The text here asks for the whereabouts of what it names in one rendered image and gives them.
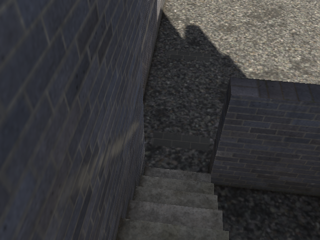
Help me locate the stairs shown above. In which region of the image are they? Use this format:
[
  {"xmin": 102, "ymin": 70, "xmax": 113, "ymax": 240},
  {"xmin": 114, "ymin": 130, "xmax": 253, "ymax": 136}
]
[{"xmin": 116, "ymin": 167, "xmax": 229, "ymax": 240}]

